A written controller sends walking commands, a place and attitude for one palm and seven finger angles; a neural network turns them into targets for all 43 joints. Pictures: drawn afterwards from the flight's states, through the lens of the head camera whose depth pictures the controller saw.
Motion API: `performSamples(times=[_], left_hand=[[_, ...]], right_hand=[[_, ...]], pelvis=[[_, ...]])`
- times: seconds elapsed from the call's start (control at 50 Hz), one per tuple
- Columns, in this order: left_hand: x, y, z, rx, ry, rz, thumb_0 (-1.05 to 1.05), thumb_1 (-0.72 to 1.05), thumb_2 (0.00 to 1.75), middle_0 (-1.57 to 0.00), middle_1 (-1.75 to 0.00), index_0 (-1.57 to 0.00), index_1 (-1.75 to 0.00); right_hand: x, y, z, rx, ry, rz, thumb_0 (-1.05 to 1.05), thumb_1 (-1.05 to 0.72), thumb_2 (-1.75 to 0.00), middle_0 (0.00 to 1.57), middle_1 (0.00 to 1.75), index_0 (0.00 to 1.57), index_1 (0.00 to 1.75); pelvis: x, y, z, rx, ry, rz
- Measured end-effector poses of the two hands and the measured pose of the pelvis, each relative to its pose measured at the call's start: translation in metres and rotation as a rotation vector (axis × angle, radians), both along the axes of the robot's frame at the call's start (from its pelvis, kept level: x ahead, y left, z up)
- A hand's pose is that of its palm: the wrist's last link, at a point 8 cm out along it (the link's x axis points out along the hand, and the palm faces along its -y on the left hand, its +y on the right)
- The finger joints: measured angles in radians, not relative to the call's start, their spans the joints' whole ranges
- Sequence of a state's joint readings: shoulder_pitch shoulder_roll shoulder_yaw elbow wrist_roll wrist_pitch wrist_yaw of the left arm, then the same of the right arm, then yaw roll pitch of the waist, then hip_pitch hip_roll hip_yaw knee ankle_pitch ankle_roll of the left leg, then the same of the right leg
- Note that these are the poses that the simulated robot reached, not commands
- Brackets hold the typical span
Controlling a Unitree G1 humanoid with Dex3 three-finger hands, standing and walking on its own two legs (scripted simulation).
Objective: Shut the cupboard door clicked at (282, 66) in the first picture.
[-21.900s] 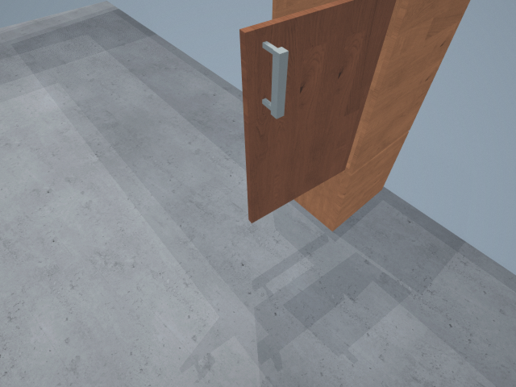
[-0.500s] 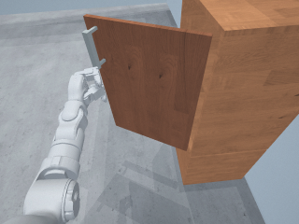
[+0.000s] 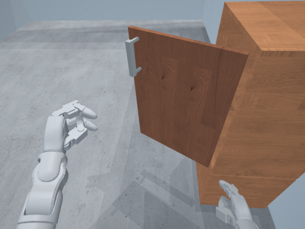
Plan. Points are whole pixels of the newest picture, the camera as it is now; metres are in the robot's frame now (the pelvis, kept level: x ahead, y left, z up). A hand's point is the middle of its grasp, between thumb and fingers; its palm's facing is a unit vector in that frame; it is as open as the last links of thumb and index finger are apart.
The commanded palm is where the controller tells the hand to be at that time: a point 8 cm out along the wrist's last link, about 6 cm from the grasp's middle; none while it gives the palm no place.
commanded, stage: draw the hand back to the body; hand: left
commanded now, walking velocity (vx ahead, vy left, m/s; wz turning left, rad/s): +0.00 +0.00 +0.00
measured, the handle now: (134, 57) +0.66 +0.14 +0.15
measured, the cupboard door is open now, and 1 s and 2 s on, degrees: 60 60 60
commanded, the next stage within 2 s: step back with the hand held close in 0.76 s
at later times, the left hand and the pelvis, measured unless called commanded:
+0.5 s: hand (28, 163) +0.19 +0.28 +0.15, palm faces +0.49 -0.76 -0.44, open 6.9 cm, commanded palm +0.15 +0.30 +0.17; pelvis +0.02 +0.00 +0.00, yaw +0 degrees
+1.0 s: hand (34, 155) +0.21 +0.27 +0.16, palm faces +0.45 -0.77 -0.45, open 7.4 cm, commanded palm +0.16 +0.30 +0.17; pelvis +0.02 +0.00 +0.00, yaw +0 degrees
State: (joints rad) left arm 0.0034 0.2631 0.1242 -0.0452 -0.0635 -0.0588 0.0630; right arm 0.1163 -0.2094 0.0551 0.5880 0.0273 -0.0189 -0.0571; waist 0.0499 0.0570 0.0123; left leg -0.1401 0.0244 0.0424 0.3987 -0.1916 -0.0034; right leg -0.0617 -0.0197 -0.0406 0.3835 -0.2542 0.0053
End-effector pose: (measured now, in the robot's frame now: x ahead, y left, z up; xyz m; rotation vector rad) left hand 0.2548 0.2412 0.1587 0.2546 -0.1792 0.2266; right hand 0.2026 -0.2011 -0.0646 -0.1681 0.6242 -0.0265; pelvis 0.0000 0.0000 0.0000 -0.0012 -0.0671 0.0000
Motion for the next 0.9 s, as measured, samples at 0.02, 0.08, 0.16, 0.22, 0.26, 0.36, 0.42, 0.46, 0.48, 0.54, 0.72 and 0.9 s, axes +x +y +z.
performSamples(times=[0.02, 0.08, 0.16, 0.22, 0.26, 0.36, 0.42, 0.46, 0.48, 0.54, 0.72, 0.9], left_hand=[[-0.005, 0.004, 0.001, 0.008, -0.003, 0.017, 0.02, 0.89, 0.9, -0.94, -1.1, -0.93, -1.09], [-0.019, 0.016, 0.005, 0.037, -0.005, 0.06, 0.02, 0.89, 0.9, -0.86, -1.01, -0.85, -1.01], [-0.036, 0.028, 0.007, 0.072, 0.006, 0.106, 0.02, 0.89, 0.9, -0.75, -0.89, -0.74, -0.89], [-0.049, 0.036, 0.007, 0.1, 0.022, 0.139, 0.02, 0.89, 0.9, -0.66, -0.8, -0.66, -0.8], [-0.058, 0.041, 0.007, 0.121, 0.035, 0.161, 0.02, 0.89, 0.9, -0.61, -0.74, -0.61, -0.74], [-0.081, 0.056, 0.01, 0.178, 0.058, 0.221, 0.02, 0.89, 0.9, -0.47, -0.59, -0.47, -0.59], [-0.095, 0.064, 0.013, 0.213, 0.069, 0.26, 0.02, 0.89, 0.9, -0.39, -0.5, -0.39, -0.5], [-0.102, 0.068, 0.014, 0.222, 0.071, 0.285, 0.02, 0.89, 0.9, -0.35, -0.45, -0.34, -0.45], [-0.104, 0.069, 0.014, 0.221, 0.069, 0.297, 0.02, 0.89, 0.9, -0.32, -0.43, -0.32, -0.42], [-0.105, 0.069, 0.012, 0.196, 0.055, 0.32, 0.02, 0.89, 0.9, -0.28, -0.38, -0.27, -0.37], [-0.092, 0.057, 0.01, 0.17, 0.035, 0.266, 0.02, 0.89, 0.9, -0.22, -0.31, -0.22, -0.31], [-0.09, 0.059, 0.014, 0.191, 0.044, 0.266, 0.01, 0.89, 0.9, -0.22, -0.31, -0.21, -0.3]], right_hand=[[-0.001, 0.002, -0.002, 0.002, 0.009, 0.005, 0.01, -0.9, -0.9, 0.2, 0.3, 0.21, 0.3], [-0.006, 0.005, -0.01, 0.009, 0.045, 0.011, 0.01, -0.9, -0.9, 0.2, 0.3, 0.21, 0.3], [-0.017, 0.004, -0.021, 0.01, 0.101, 0.0, 0.01, -0.9, -0.9, 0.2, 0.3, 0.21, 0.3], [-0.025, -0.001, -0.027, 0.006, 0.131, -0.02, 0.01, -0.9, -0.9, 0.2, 0.3, 0.21, 0.3], [-0.029, -0.005, -0.03, 0.001, 0.143, -0.034, 0.01, -0.9, -0.9, 0.2, 0.3, 0.21, 0.3], [-0.032, -0.016, -0.031, -0.015, 0.141, -0.063, 0.01, -0.9, -0.9, 0.2, 0.3, 0.21, 0.3], [-0.03, -0.021, -0.029, -0.024, 0.124, -0.073, 0.01, -0.9, -0.9, 0.2, 0.3, 0.21, 0.3], [-0.027, -0.023, -0.027, -0.032, 0.111, -0.069, 0.01, -0.9, -0.9, 0.2, 0.3, 0.2, 0.3], [-0.025, -0.024, -0.027, -0.037, 0.105, -0.064, 0.01, -0.9, -0.9, 0.2, 0.3, 0.2, 0.3], [-0.018, -0.023, -0.024, -0.048, 0.088, -0.048, 0.01, -0.9, -0.9, 0.2, 0.3, 0.2, 0.3], [-0.003, -0.016, -0.012, -0.032, 0.022, -0.034, 0.01, -0.9, -0.9, 0.2, 0.3, 0.21, 0.3], [-0.006, -0.014, -0.017, -0.02, 0.049, -0.033, 0.01, -0.9, -0.9, 0.2, 0.3, 0.21, 0.3]], pelvis=[[0.001, 0.001, 0.0, 0.0, -0.002, 0.001], [0.004, 0.002, 0.001, 0.0, -0.005, 0.002], [0.008, 0.004, 0.0, 0.001, -0.005, 0.002], [0.011, 0.004, 0.0, 0.001, -0.005, -0.001], [0.012, 0.004, 0.0, 0.001, -0.004, -0.002], [0.015, 0.004, 0.0, 0.001, 0.0, -0.005], [0.017, 0.003, -0.001, 0.0, 0.001, -0.005], [0.017, 0.003, -0.001, 0.0, 0.0, -0.002], [0.016, 0.003, -0.001, 0.0, -0.001, 0.001], [0.015, 0.003, -0.001, 0.001, -0.004, 0.008], [0.017, -0.001, 0.0, 0.002, -0.003, 0.002], [0.019, -0.002, 0.0, 0.001, 0.0, -0.002]])
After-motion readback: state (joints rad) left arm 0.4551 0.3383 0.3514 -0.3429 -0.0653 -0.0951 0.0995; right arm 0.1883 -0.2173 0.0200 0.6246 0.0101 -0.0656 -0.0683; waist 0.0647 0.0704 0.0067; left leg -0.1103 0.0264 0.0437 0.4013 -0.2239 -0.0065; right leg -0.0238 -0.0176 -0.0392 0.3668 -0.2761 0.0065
